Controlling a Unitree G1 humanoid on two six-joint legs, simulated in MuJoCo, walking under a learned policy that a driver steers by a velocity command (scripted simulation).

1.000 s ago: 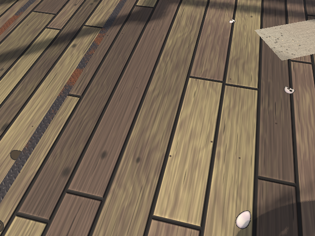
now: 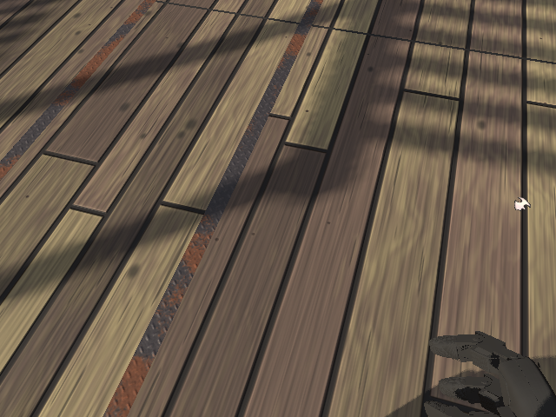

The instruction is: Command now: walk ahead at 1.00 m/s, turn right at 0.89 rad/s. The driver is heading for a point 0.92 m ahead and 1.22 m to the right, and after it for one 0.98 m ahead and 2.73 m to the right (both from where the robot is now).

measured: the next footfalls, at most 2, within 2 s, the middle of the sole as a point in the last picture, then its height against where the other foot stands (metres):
left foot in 0.12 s outside the picture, level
right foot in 0.58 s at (381, 358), level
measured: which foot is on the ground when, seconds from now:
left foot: up 0.00-0.10, down 0.12-0.56, up 0.58-0.96, down 0.98-1.00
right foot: down 0.00-0.12, up 0.14-0.56, down 0.58-1.00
